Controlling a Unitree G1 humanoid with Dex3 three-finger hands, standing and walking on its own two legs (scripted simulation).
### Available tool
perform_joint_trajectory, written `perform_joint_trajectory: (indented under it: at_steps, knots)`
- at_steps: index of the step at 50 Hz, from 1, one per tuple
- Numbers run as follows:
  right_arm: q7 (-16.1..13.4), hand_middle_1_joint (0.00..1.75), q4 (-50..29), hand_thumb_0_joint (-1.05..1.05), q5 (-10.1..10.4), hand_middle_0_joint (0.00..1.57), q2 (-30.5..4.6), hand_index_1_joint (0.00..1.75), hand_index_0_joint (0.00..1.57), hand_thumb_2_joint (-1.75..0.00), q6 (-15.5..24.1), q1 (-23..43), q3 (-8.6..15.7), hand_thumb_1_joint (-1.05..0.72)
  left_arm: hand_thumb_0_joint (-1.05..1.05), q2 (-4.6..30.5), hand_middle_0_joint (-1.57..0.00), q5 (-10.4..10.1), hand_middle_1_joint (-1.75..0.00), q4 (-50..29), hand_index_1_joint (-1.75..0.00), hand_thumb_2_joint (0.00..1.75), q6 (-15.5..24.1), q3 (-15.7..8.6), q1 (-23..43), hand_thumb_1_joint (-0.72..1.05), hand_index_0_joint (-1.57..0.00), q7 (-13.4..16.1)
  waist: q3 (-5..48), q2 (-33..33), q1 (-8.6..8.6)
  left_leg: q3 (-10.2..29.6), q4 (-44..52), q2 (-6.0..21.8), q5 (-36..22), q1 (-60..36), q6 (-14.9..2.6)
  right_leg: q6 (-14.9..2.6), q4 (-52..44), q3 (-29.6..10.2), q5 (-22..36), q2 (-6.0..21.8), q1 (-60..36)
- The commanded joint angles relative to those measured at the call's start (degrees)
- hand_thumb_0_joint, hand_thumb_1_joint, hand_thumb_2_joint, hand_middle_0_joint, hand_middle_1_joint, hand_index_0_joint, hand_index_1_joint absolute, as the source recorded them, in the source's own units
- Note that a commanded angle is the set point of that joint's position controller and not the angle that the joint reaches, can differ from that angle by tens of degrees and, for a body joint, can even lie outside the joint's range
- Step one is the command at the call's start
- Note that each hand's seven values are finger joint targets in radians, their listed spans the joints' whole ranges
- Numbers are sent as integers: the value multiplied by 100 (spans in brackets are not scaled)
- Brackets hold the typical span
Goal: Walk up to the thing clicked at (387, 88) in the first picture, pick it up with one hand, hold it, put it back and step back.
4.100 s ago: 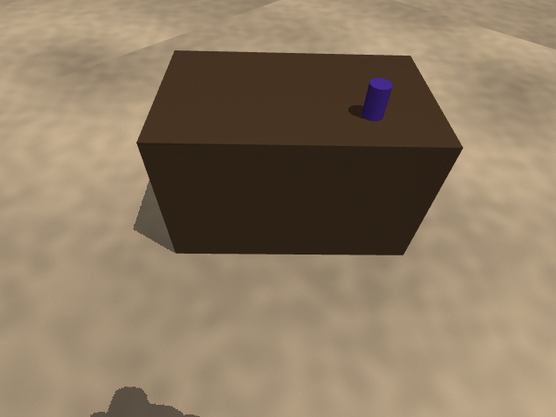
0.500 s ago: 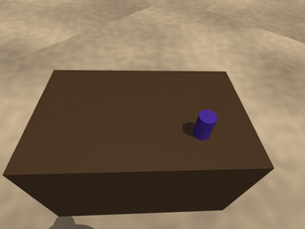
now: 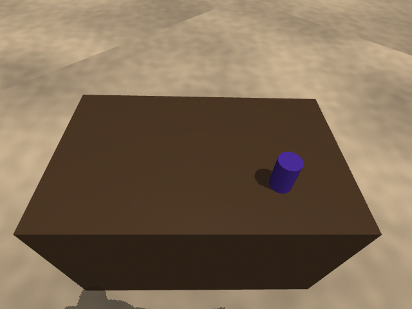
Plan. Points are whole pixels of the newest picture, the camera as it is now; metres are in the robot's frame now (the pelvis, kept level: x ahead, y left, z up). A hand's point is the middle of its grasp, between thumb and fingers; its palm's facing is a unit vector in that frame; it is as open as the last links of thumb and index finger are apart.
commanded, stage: stand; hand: right
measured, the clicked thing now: (285, 173) +0.51 -0.23 -0.13
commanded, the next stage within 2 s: none
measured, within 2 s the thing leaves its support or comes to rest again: neither
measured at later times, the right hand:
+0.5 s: hand out of the picture +0.08 -0.26 -0.16, palm faces -0.02 +0.94 -0.35, open 7.4 cm
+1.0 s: hand out of the picture +0.10 -0.26 -0.16, palm faces -0.03 +0.94 -0.35, open 7.4 cm
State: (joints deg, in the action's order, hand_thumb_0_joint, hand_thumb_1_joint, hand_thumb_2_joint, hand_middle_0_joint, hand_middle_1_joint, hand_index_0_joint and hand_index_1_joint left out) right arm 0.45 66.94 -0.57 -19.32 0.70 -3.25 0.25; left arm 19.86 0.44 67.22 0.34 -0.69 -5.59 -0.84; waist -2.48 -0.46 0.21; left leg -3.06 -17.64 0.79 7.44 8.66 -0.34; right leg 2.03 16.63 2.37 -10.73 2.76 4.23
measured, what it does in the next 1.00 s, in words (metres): stands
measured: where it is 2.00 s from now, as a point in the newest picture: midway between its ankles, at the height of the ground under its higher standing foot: outside the picture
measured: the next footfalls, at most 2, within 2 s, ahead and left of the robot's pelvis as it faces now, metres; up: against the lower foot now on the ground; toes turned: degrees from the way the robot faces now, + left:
none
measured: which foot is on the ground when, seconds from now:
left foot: down 0.00-1.00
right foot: down 0.00-1.00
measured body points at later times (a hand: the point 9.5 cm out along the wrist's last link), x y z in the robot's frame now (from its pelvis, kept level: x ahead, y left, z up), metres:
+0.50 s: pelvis +0.01 +0.00 +0.00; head +0.02 +0.00 +0.45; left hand +0.09 +0.30 -0.14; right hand +0.09 -0.31 -0.13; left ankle +0.02 +0.11 -0.75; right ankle -0.02 -0.14 -0.75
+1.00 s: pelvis +0.02 -0.01 +0.00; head +0.03 +0.00 +0.45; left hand +0.09 +0.30 -0.14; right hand +0.10 -0.31 -0.13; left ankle +0.02 +0.11 -0.75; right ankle -0.02 -0.14 -0.75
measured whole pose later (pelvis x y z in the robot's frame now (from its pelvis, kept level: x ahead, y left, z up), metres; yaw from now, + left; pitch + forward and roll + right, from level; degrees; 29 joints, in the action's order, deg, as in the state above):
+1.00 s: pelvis +0.02 -0.01 +0.00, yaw +0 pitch -2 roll +0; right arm 0.1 65.5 -0.7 -20.0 0.6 -4.9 -0.3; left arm 20.0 0.7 64.9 0.6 -0.3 -6.9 -0.5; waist -2.6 -0.4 -0.1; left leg -2.9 -18.0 1.0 9.2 7.2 0.1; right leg 1.7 16.3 2.5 -12.3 2.5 2.5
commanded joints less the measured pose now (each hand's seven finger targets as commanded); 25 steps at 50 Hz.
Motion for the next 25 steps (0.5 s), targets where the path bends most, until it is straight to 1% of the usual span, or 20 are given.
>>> perform_joint_trajectory:
  at_steps: [1, 2, 4, 9, 10, 11, 15, 16, 17, 20, 22, 23, 25]
  knots:
    - [-71, 30, -365, 0, -9, 20, -1220, 30, 20, -90, 133, 199, 210, -90, 0, 1221, -20, 57, -30, -338, -30, 90, 133, -175, 229, 90, -20, 119, 510, 78, -51, 661, 249, 773, -588, -362, -65, -249, -283, -486, 486, 611, 160]
    - [-71, 30, -373, 0, 7, 20, -1263, 30, 20, -90, 142, 259, 218, -90, 0, 1202, -20, 50, -30, -355, -30, 90, 136, -168, 190, 90, -20, 120, 518, 131, -23, 670, 229, 776, -638, -423, -60, -246, -275, -490, 506, 607, 206]
    - [-77, 30, -397, 0, 0, 20, -1258, 30, 20, -90, 137, 245, 217, -90, 0, 1204, -20, 51, -30, -376, -30, 90, 139, -166, 208, 90, -20, 125, 470, 50, -33, 666, 216, 778, -692, -407, -66, -241, -277, -482, 530, 611, 228]
    - [-58, 30, -411, 0, 15, 20, -1234, 30, 20, -90, 130, 195, 196, -90, 0, 1216, -20, 31, -30, -397, -30, 90, 141, -158, 153, 90, -20, 126, 336, 75, -45, 693, 259, 750, -453, -336, -36, -237, -291, -461, 342, 591, 283]
    - [-61, 30, -419, 0, 11, 20, -1262, 30, 20, -90, 120, 197, 208, -90, 0, 1221, -20, 31, -30, -415, -30, 90, 140, -159, 176, 90, -20, 128, 354, 45, -37, 693, 245, 745, -396, -310, -50, -240, -312, -465, 288, 596, 267]
    - [-62, 30, -415, 0, 8, 20, -1280, 30, 20, -90, 115, 159, 212, -90, 0, 1219, -20, 42, -30, -429, -30, 90, 141, -163, 183, 90, -20, 127, 372, 40, -47, 668, 218, 737, -365, -295, -67, -246, -352, -499, 363, 625, 216]
    - [-62, 30, -441, 0, 11, 20, -1253, 30, 20, -90, 143, 177, 195, -90, 0, 1238, -20, 27, -30, -455, -30, 90, 143, -172, 135, 90, -20, 126, 491, 107, -23, 664, 143, 778, -910, -455, -60, -251, -248, -475, 669, 623, 136]
    - [-67, 30, -434, 0, 7, 20, -1254, 30, 20, -90, 146, 127, 189, -90, 0, 1213, -20, 34, -30, -460, -30, 90, 146, -164, 132, 90, -20, 126, 499, 112, -26, 644, 132, 769, -956, -410, -64, -248, -286, -480, 758, 641, 84]
    - [-71, 30, -427, 0, 12, 20, -1242, 30, 20, -90, 145, 110, 185, -90, 0, 1249, -20, 23, -30, -476, -30, 90, 140, -171, 172, 90, -20, 131, 443, 75, -43, 660, 170, 754, -949, -371, -38, -246, -254, -457, 704, 618, 96]
    - [-77, 30, -441, 0, 8, 20, -1285, 30, 20, -90, 138, 112, 193, -90, 0, 1217, -20, 25, -30, -479, -30, 90, 134, -165, 145, 90, -20, 129, 529, 103, -23, 643, 116, 787, -1051, -431, -75, -255, -265, -469, 780, 639, 12]
    - [-80, 30, -438, 0, 8, 20, -1248, 30, 20, -90, 135, 71, 182, -90, 0, 1255, -20, 30, -30, -493, -30, 90, 126, -174, 159, 90, -20, 129, 457, 49, -45, 645, 172, 760, -913, -353, -38, -248, -259, -443, 676, 617, 39]
    - [-86, 30, -444, 0, 13, 20, -1306, 30, 20, -90, 138, 119, 191, -90, 0, 1211, -20, 32, -30, -493, -30, 90, 122, -165, 112, 90, -20, 124, 444, 71, -7, 643, 143, 767, -884, -395, -48, -254, -279, -455, 693, 627, 77]
    - [-85, 30, -451, 0, 15, 20, -1291, 30, 20, -90, 128, 131, 183, -90, 0, 1213, -20, 33, -30, -492, -30, 90, 125, -159, 122, 90, -20, 126, 472, 79, -15, 654, 126, 790, -937, -448, -69, -255, -263, -444, 727, 627, 82]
